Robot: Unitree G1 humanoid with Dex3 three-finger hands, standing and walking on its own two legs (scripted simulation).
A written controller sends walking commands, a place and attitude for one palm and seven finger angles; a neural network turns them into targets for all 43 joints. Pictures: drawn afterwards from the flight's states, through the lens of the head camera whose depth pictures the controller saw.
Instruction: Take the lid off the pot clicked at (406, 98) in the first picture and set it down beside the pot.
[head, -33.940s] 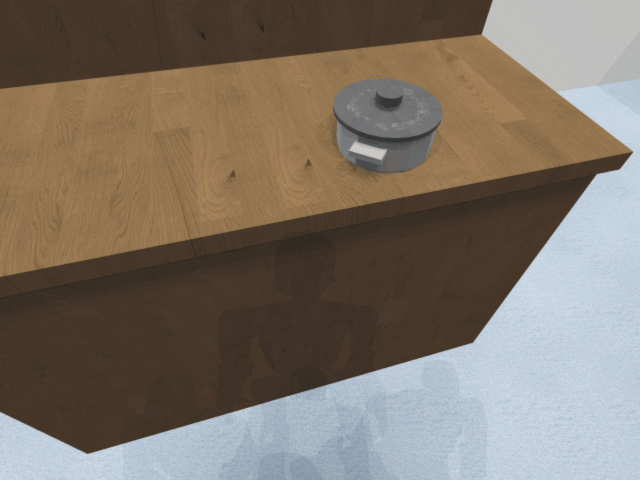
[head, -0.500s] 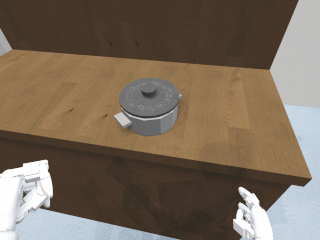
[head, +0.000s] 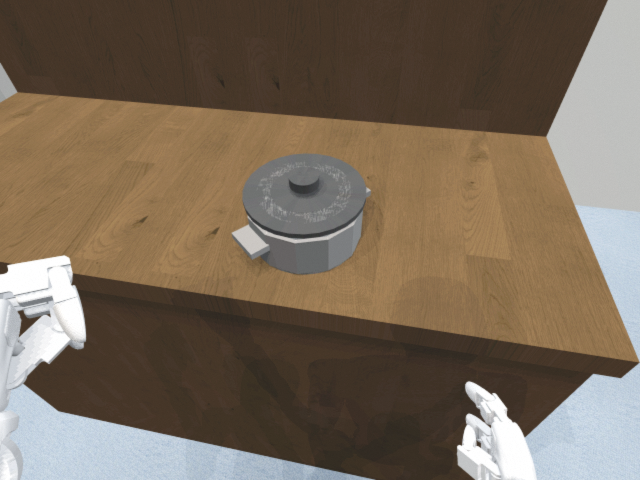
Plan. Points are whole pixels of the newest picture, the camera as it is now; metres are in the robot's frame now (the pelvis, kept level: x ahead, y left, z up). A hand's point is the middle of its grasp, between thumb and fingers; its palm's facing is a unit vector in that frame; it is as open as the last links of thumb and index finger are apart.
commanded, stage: reach forward and open the fingers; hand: left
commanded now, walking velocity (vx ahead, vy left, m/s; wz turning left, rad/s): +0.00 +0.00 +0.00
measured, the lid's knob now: (303, 179) +0.46 +0.09 +0.16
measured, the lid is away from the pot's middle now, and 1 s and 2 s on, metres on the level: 0.01 0.01 0.01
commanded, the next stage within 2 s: move the open hand above the knob in 1.18 s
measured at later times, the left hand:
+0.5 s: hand (62, 299) +0.20 +0.26 +0.20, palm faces +0.05 +0.08 -1.00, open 3.2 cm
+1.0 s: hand (82, 270) +0.22 +0.25 +0.22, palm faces -0.09 +0.07 -0.99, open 9.3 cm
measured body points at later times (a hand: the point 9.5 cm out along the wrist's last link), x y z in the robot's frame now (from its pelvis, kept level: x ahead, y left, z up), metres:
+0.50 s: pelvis -0.02 +0.00 +0.00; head -0.01 -0.05 +0.45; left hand +0.19 +0.25 +0.26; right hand +0.22 -0.21 -0.08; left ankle -0.03 +0.10 -0.74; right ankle +0.00 -0.13 -0.74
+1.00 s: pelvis -0.05 -0.01 +0.00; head -0.05 -0.07 +0.45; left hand +0.22 +0.25 +0.27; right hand +0.17 -0.23 -0.09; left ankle -0.03 +0.10 -0.74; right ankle +0.00 -0.13 -0.74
